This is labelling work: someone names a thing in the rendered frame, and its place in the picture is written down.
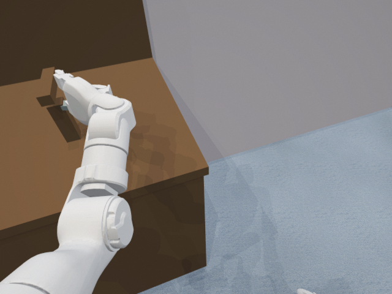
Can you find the robot left hand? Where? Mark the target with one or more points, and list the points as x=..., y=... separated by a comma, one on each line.
x=79, y=93

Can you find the counter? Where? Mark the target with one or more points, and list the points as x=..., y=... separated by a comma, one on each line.
x=104, y=42

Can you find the robot left forearm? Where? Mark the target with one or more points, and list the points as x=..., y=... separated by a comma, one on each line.
x=103, y=167

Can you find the left robot upper arm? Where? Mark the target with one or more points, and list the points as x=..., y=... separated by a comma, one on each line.
x=91, y=230

